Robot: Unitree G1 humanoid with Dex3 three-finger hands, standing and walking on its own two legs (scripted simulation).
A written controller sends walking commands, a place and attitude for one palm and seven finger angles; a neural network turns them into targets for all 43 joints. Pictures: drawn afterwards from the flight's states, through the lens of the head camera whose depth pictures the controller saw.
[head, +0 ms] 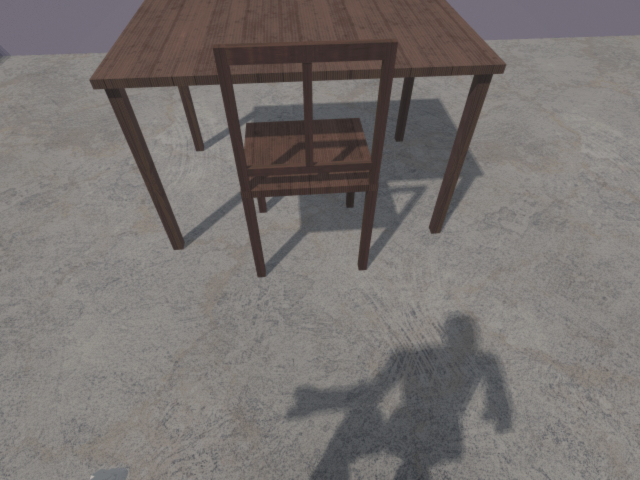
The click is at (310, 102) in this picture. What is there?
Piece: chair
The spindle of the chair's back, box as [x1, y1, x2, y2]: [302, 63, 313, 165]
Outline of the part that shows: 302,63 306,165 313,165 311,63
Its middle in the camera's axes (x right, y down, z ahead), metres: -0.04 -0.33 +1.06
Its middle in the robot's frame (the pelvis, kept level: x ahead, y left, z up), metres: +1.00 +0.09 -0.08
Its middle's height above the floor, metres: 0.69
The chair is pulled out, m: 0.00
